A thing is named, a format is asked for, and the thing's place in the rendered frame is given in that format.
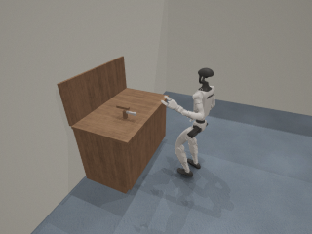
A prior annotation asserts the robot right upper arm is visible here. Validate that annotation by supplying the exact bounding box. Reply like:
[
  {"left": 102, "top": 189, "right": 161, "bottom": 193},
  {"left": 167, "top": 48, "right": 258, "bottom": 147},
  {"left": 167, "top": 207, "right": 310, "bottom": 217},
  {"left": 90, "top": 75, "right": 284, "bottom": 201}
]
[{"left": 210, "top": 86, "right": 215, "bottom": 109}]

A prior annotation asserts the tap lever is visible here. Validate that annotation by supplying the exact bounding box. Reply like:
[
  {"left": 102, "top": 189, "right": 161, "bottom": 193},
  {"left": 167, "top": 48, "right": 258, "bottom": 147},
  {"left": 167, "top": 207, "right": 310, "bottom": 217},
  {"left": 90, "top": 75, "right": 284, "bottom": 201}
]
[{"left": 126, "top": 111, "right": 137, "bottom": 116}]

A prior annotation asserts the left robot shin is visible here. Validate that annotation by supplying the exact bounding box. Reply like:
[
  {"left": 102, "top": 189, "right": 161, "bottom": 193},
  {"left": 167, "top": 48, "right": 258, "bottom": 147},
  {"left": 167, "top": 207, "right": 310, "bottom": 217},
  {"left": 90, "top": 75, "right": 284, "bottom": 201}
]
[{"left": 175, "top": 147, "right": 190, "bottom": 173}]

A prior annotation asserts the left robot forearm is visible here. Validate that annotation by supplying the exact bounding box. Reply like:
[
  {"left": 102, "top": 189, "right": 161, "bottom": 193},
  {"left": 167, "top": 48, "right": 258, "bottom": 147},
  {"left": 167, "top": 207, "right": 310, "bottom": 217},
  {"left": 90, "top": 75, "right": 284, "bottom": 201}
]
[{"left": 175, "top": 105, "right": 203, "bottom": 120}]

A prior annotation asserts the robot left upper arm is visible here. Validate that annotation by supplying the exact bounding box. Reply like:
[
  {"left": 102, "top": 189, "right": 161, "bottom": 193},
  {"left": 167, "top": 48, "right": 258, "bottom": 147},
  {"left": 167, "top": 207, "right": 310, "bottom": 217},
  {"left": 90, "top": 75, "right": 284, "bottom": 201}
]
[{"left": 192, "top": 91, "right": 205, "bottom": 121}]

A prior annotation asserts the counter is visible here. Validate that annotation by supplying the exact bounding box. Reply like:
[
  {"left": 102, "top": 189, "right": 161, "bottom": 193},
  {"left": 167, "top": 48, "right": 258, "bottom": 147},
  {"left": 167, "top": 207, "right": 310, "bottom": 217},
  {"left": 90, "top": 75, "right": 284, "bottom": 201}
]
[{"left": 57, "top": 56, "right": 169, "bottom": 194}]

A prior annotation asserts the robot left thigh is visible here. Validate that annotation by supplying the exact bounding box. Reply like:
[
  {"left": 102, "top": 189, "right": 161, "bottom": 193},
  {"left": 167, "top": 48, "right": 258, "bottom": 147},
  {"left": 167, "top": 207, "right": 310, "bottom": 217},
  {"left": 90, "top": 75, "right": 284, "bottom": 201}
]
[{"left": 175, "top": 126, "right": 199, "bottom": 152}]

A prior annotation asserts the robot left hand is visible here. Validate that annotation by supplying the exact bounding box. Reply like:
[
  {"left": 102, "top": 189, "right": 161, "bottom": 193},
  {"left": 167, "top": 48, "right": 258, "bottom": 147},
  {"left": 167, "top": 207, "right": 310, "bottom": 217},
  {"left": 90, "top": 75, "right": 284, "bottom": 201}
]
[{"left": 161, "top": 96, "right": 178, "bottom": 110}]

